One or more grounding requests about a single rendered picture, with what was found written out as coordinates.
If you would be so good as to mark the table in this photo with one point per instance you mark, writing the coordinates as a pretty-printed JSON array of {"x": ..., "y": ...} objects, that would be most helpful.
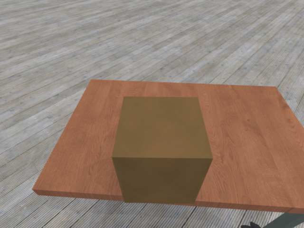
[{"x": 257, "y": 144}]

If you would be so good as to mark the carton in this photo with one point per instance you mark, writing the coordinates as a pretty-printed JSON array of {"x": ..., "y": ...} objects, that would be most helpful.
[{"x": 161, "y": 151}]

